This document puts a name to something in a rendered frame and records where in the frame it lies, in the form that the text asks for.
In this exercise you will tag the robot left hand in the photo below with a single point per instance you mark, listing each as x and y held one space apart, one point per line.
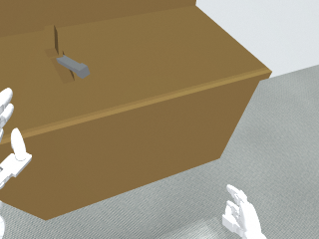
14 163

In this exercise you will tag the counter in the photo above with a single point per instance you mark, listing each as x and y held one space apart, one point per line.
166 90

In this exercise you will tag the tap lever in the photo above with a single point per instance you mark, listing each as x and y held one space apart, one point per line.
81 70

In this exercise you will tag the robot right hand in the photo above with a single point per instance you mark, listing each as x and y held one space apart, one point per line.
244 217

